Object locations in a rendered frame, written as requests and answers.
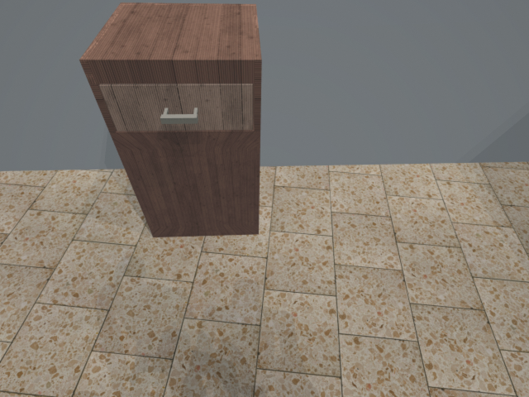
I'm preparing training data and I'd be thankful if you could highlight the handle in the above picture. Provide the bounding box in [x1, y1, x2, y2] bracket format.
[160, 108, 198, 124]

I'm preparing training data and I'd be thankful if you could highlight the cabinet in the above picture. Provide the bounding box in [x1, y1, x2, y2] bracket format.
[79, 2, 262, 237]

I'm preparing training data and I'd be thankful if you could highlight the drawer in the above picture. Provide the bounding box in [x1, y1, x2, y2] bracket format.
[99, 84, 253, 132]

